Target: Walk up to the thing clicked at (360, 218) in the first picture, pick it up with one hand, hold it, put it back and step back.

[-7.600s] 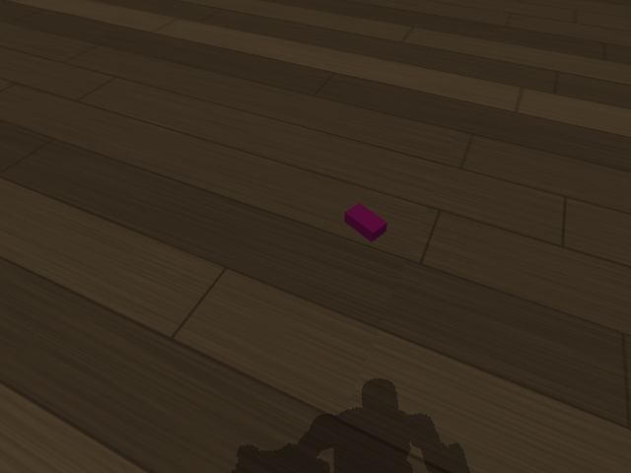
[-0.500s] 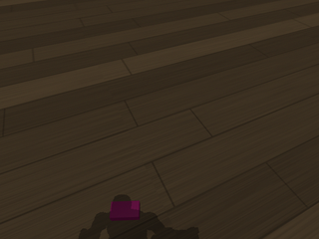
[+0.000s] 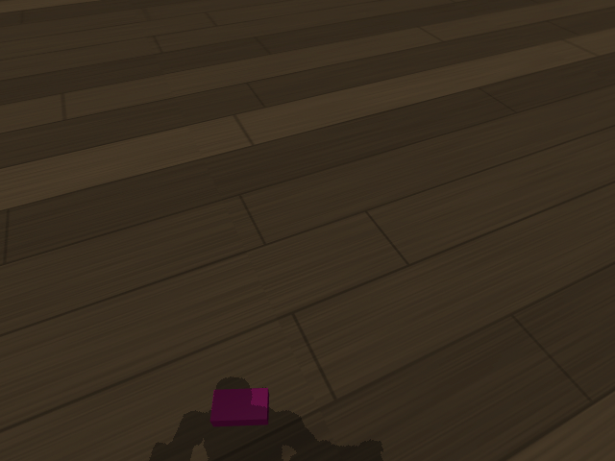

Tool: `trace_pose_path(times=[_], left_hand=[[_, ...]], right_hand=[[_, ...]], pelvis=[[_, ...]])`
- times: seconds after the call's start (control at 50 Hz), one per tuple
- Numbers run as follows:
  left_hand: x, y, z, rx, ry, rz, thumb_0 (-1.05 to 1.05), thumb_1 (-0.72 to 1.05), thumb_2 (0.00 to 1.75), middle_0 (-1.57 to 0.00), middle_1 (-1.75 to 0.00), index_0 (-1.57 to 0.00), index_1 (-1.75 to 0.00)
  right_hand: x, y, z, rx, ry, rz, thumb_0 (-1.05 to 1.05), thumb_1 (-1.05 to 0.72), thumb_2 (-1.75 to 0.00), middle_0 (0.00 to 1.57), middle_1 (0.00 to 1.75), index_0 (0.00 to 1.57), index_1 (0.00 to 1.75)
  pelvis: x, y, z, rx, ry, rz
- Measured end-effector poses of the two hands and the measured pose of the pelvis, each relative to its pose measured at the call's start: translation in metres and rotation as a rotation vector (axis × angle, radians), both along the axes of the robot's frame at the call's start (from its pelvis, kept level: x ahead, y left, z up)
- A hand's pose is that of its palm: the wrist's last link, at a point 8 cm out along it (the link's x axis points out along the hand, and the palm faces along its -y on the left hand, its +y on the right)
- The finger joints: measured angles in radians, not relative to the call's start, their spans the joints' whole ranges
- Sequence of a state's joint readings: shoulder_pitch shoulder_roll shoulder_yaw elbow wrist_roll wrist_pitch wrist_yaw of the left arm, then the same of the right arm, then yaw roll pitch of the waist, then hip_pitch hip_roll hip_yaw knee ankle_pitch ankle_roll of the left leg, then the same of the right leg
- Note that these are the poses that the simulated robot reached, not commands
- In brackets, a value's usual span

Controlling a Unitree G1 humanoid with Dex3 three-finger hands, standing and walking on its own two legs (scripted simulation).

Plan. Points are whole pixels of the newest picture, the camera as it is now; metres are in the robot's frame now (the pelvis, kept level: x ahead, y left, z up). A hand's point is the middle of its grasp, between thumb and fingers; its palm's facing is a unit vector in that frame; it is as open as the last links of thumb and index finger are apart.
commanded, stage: stand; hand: left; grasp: from above
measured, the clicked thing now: (241, 407) +0.44 +0.21 -0.75
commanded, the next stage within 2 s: rise first in 0.44 s
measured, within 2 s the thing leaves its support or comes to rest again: neither
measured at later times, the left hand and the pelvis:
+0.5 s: hand out of the picture +0.06 +0.26 -0.16, palm faces -0.03 -0.94 -0.34, open 7.4 cm; pelvis -0.01 +0.00 +0.00, yaw +0 degrees
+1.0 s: hand out of the picture +0.12 +0.26 -0.19, palm faces -0.09 -0.92 -0.38, open 12.8 cm; pelvis -0.01 +0.01 -0.04, yaw +1 degrees
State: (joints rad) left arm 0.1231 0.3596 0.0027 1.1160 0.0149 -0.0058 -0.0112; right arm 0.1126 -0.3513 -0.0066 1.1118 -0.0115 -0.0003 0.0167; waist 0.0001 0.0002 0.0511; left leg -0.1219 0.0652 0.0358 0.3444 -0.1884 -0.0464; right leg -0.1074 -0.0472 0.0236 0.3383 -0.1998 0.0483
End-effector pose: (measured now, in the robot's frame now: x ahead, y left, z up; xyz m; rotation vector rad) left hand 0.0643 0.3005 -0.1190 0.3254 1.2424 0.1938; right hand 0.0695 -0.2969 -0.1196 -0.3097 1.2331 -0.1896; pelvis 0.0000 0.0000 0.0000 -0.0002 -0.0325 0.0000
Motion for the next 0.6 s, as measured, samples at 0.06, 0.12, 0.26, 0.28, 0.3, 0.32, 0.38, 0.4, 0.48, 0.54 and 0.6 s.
trace_pose_path(times=[0.06, 0.12, 0.26, 0.28, 0.3, 0.32, 0.38, 0.4, 0.48, 0.54, 0.6], left_hand=[[-0.001, 0.0, 0.0, 0.001, 0.0, -0.002, 0.01, 0.9, 0.9, -0.21, -0.3, -0.2, -0.3], [-0.002, 0.001, 0.0, 0.002, 0.0, -0.001, 0.01, 0.9, 0.9, -0.21, -0.3, -0.2, -0.3], [-0.005, 0.002, 0.0, 0.002, 0.001, -0.001, 0.01, 0.9, 0.9, -0.2, -0.3, -0.2, -0.3], [-0.006, 0.002, 0.0, 0.002, 0.002, -0.002, 0.01, 0.9, 0.9, -0.2, -0.3, -0.2, -0.3], [-0.006, 0.002, 0.0, 0.001, 0.003, -0.002, 0.01, 0.9, 0.9, -0.2, -0.3, -0.2, -0.3], [-0.007, 0.002, -0.001, 0.001, 0.005, -0.003, 0.01, 0.9, 0.9, -0.2, -0.3, -0.2, -0.3], [-0.008, 0.002, -0.001, 0.0, 0.006, -0.003, 0.01, 0.9, 0.9, -0.2, -0.3, -0.2, -0.3], [-0.009, 0.002, -0.001, -0.001, 0.007, -0.003, 0.01, 0.9, 0.9, -0.2, -0.3, -0.2, -0.3], [-0.01, 0.002, -0.001, -0.001, 0.009, -0.001, 0.01, 0.9, 0.9, -0.21, -0.3, -0.2, -0.3], [-0.011, 0.002, -0.001, -0.001, 0.008, 0.0, 0.01, 0.9, 0.9, -0.21, -0.3, -0.2, -0.3], [-0.003, 0.0, 0.0, -0.004, -0.042, 0.022, 0.01, 0.88, 0.91, -0.2, -0.32, -0.19, -0.32]], right_hand=[[-0.001, 0.0, 0.0, 0.001, -0.001, -0.001, 0.0, -0.9, -0.89, 0.2, 0.3, 0.2, 0.3], [-0.001, 0.001, 0.0, 0.002, -0.003, -0.001, 0.0, -0.9, -0.89, 0.2, 0.3, 0.2, 0.3], [-0.005, 0.001, 0.0, 0.0, 0.002, -0.001, 0.0, -0.9, -0.89, 0.2, 0.3, 0.2, 0.3], [-0.006, 0.001, 0.0, 0.0, 0.004, -0.002, 0.0, -0.9, -0.89, 0.2, 0.3, 0.2, 0.3], [-0.006, 0.001, 0.0, 0.0, 0.005, -0.002, 0.0, -0.9, -0.89, 0.2, 0.3, 0.2, 0.3], [-0.007, 0.0, 0.0, 0.0, 0.007, -0.003, 0.0, -0.9, -0.89, 0.2, 0.3, 0.2, 0.3], [-0.009, 0.0, 0.0, -0.002, 0.01, -0.004, 0.0, -0.9, -0.89, 0.2, 0.3, 0.2, 0.3], [-0.009, 0.0, 0.0, -0.002, 0.01, -0.004, 0.0, -0.9, -0.89, 0.2, 0.3, 0.2, 0.3], [-0.011, 0.001, 0.0, -0.002, 0.013, -0.005, 0.0, -0.9, -0.89, 0.2, 0.3, 0.2, 0.3], [-0.012, 0.001, -0.001, 0.0, 0.014, -0.005, 0.0, -0.9, -0.89, 0.2, 0.3, 0.2, 0.3], [-0.008, 0.005, 0.0, 0.0, -0.033, -0.005, 0.0, -0.91, -0.9, 0.2, 0.3, 0.2, 0.3]], pelvis=[[-0.001, 0.0, 0.0, 0.0, -0.001, -0.001], [-0.001, 0.0, 0.0, 0.0, -0.003, 0.0], [-0.004, 0.0, 0.0, -0.001, -0.004, 0.001], [-0.004, 0.001, 0.0, -0.001, -0.003, 0.001], [-0.004, 0.001, 0.0, -0.001, -0.003, 0.001], [-0.004, 0.001, 0.0, -0.002, -0.002, 0.001], [-0.005, 0.001, 0.0, -0.002, -0.003, 0.002], [-0.005, 0.001, 0.0, -0.002, -0.003, 0.002], [-0.006, 0.001, 0.0, 0.0, -0.003, 0.002], [-0.006, 0.001, 0.0, 0.0, -0.003, 0.002], [-0.009, 0.001, -0.002, -0.001, 0.017, 0.012]])
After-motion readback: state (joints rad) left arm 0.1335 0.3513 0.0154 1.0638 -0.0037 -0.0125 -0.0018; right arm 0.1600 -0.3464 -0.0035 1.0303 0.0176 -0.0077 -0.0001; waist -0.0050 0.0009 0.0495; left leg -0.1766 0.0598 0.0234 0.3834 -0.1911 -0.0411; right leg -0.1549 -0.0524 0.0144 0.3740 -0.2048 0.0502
